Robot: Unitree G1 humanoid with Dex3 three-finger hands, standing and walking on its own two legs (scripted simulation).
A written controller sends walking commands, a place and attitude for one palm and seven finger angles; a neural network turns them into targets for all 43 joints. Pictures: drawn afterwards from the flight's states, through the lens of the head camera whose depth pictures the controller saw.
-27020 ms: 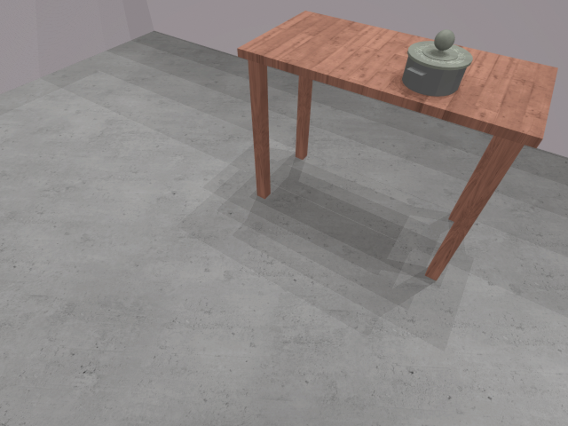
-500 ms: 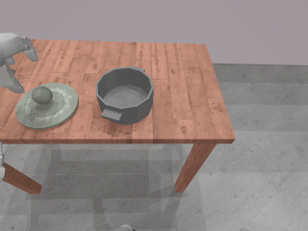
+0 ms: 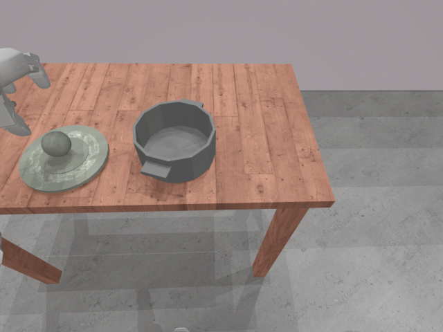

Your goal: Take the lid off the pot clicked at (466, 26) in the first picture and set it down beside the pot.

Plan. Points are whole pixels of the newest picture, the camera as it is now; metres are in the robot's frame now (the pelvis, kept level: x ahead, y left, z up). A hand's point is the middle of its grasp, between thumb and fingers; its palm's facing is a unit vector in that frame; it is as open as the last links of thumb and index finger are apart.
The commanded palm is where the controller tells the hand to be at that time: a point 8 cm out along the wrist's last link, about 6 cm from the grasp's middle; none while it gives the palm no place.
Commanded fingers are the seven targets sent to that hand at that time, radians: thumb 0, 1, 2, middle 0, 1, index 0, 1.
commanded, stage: draw the hand back to the body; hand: left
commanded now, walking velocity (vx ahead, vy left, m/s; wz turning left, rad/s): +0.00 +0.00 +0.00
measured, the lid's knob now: (56, 143) +0.48 +0.33 +0.04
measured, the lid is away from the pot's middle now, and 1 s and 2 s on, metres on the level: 0.24 0.24 0.24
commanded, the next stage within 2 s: none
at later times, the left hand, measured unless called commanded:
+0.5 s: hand (44, 102) +0.41 +0.25 +0.21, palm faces +0.32 -0.88 -0.36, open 11.0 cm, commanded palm +0.35 +0.30 +0.23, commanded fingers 0.00 0.12 0.69 -0.33 -0.77 -0.33 -0.77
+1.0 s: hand (35, 135) +0.34 +0.24 +0.21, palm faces +0.49 -0.84 -0.26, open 9.0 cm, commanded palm +0.28 +0.27 +0.22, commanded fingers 0.00 0.69 0.84 -0.23 -0.42 -0.23 -0.42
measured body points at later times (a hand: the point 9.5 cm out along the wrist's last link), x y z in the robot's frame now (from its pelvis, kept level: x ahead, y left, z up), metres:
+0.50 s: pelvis +0.01 -0.02 +0.01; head +0.03 -0.02 +0.46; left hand +0.38 +0.29 +0.23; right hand +0.18 -0.24 -0.08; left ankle +0.05 +0.10 -0.73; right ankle -0.04 -0.15 -0.73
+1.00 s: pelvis +0.02 -0.05 +0.02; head +0.02 -0.07 +0.47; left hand +0.31 +0.28 +0.23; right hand +0.18 -0.31 -0.08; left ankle +0.05 +0.10 -0.73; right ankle -0.04 -0.15 -0.73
